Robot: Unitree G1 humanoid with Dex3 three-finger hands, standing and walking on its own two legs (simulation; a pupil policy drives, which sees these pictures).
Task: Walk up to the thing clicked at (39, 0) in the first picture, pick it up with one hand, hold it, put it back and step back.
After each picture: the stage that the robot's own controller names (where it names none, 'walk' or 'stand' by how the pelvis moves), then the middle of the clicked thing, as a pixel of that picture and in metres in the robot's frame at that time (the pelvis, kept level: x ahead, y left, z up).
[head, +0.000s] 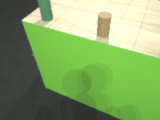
stand; out of the picture +0.88 +0.24 +0.10
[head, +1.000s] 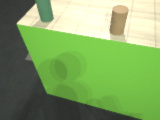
walk; out of the picture +0.76 +0.20 +0.14
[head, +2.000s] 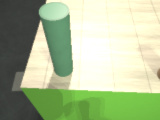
walk; (60, 46) +0.41 +0.08 +0.13
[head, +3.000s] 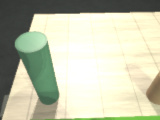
stand; (42, 74) +0.32 +0.15 +0.13
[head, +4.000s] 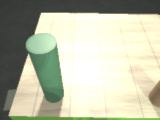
stand; (49, 73) +0.33 +0.13 +0.11
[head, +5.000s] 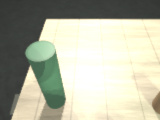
stand; (50, 80) +0.32 +0.13 +0.10
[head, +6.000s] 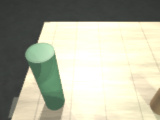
stand; (49, 81) +0.31 +0.13 +0.10
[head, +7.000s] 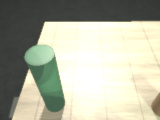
stand; (49, 83) +0.31 +0.13 +0.10
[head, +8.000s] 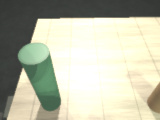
rise first; (44, 82) +0.30 +0.14 +0.10
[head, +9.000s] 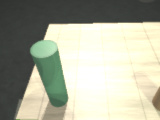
go down; (53, 78) +0.32 +0.14 +0.11
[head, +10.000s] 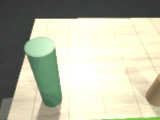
go down; (47, 77) +0.32 +0.12 +0.11
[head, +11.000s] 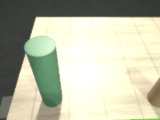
go down; (47, 77) +0.32 +0.12 +0.12
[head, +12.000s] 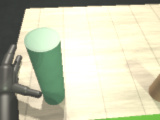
close; (49, 73) +0.32 +0.11 +0.14
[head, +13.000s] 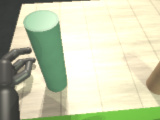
close; (51, 59) +0.35 +0.09 +0.16
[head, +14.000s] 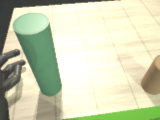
stand; (43, 62) +0.34 +0.11 +0.17
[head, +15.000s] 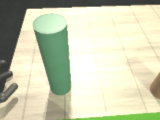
lift; (56, 61) +0.34 +0.09 +0.16
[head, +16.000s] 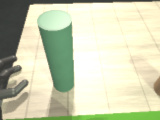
lift; (60, 58) +0.35 +0.08 +0.16
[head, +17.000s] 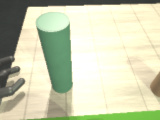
close; (58, 59) +0.35 +0.09 +0.16
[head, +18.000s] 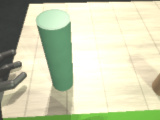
lift; (59, 57) +0.35 +0.08 +0.16
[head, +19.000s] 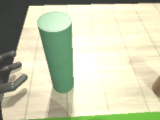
go down; (60, 59) +0.35 +0.08 +0.16
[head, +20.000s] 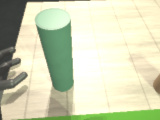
lift; (59, 58) +0.35 +0.08 +0.16
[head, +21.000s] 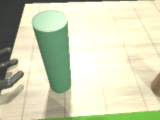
lift; (56, 59) +0.35 +0.09 +0.16
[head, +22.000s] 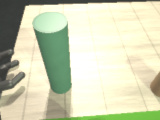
lift; (57, 60) +0.35 +0.09 +0.16
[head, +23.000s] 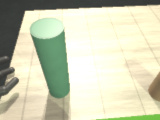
lift; (54, 65) +0.34 +0.09 +0.16
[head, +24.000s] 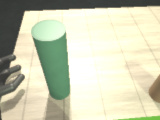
close; (55, 67) +0.33 +0.09 +0.15
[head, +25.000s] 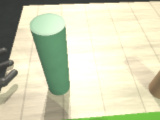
close; (54, 62) +0.34 +0.09 +0.16
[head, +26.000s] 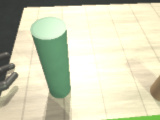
lift; (55, 65) +0.33 +0.09 +0.16
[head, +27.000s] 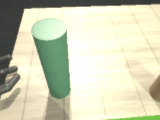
lift; (55, 66) +0.33 +0.09 +0.15
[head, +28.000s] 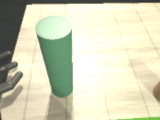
close; (59, 64) +0.33 +0.09 +0.15
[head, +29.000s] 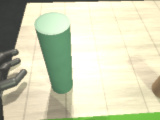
lift; (58, 61) +0.34 +0.09 +0.15
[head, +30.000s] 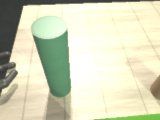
lift; (56, 64) +0.33 +0.09 +0.15
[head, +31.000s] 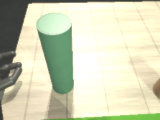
lift; (59, 61) +0.34 +0.09 +0.15
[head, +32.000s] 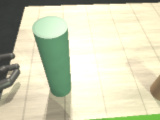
lift; (56, 64) +0.34 +0.09 +0.15
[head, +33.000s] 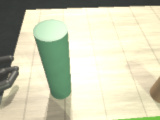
lift; (57, 66) +0.33 +0.09 +0.15
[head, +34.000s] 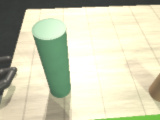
close; (56, 65) +0.34 +0.09 +0.15
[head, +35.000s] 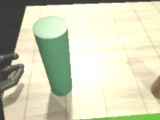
lift; (57, 64) +0.34 +0.09 +0.15
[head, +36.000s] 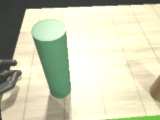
close; (56, 66) +0.33 +0.09 +0.15
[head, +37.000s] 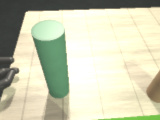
lift; (54, 66) +0.34 +0.09 +0.15
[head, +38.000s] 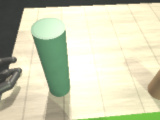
lift; (55, 64) +0.34 +0.09 +0.15
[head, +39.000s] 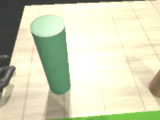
close; (55, 62) +0.34 +0.09 +0.15
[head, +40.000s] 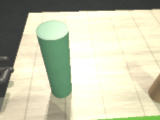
close; (58, 65) +0.34 +0.09 +0.15
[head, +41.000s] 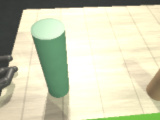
close; (54, 65) +0.34 +0.09 +0.15
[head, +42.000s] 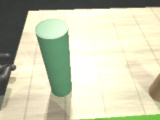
close; (57, 64) +0.34 +0.09 +0.15
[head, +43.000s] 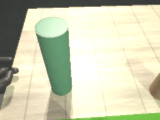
close; (57, 63) +0.34 +0.09 +0.15
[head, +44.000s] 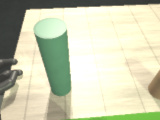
lift; (57, 64) +0.34 +0.09 +0.15
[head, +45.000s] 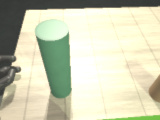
close; (57, 66) +0.34 +0.09 +0.15
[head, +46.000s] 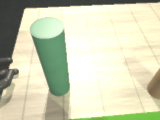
close; (54, 64) +0.34 +0.09 +0.15
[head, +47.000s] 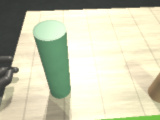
close; (56, 66) +0.34 +0.09 +0.15
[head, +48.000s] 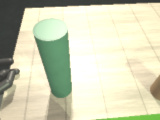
lift; (57, 65) +0.33 +0.09 +0.15
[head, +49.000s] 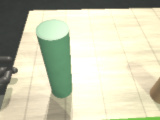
lift; (58, 65) +0.34 +0.09 +0.15
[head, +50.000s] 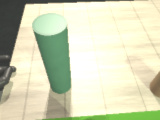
close; (56, 61) +0.35 +0.09 +0.15
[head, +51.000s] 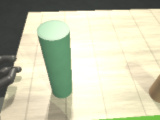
lift; (58, 66) +0.34 +0.09 +0.15
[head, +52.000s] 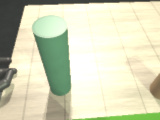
close; (56, 63) +0.34 +0.09 +0.15
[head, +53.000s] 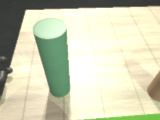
close; (56, 64) +0.34 +0.09 +0.15
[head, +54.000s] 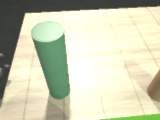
close; (55, 67) +0.34 +0.09 +0.15
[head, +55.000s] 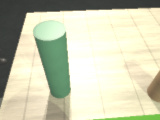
close; (56, 66) +0.34 +0.09 +0.15
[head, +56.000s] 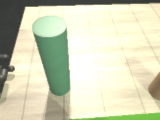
lift; (56, 63) +0.34 +0.09 +0.15
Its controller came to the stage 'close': yes
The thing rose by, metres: 0.00
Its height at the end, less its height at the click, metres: +0.00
